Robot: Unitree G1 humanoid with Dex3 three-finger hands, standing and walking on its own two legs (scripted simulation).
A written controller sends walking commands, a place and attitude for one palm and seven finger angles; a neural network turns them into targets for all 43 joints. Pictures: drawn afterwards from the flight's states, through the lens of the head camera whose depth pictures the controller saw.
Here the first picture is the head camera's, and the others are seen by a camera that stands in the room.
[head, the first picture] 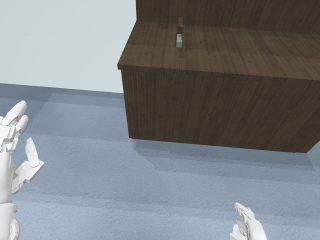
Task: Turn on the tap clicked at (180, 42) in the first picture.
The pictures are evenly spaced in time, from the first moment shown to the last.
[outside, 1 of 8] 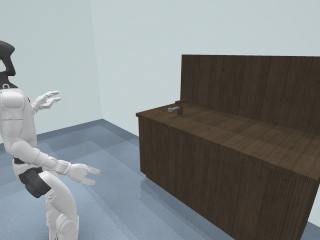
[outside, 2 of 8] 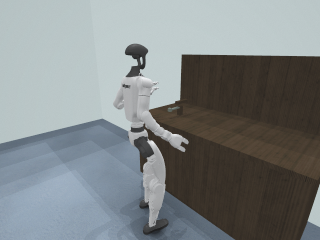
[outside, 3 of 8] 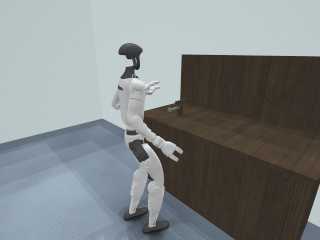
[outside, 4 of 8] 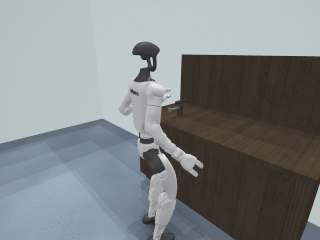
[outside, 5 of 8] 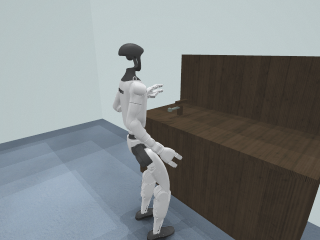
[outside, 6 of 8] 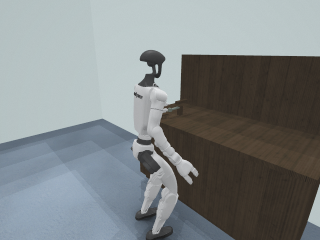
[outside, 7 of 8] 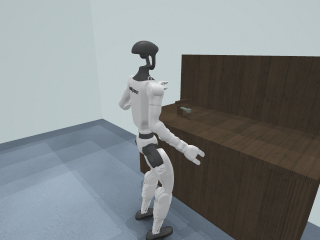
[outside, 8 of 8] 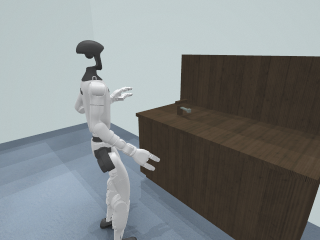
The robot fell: no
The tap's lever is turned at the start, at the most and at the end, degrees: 0 76 76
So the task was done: yes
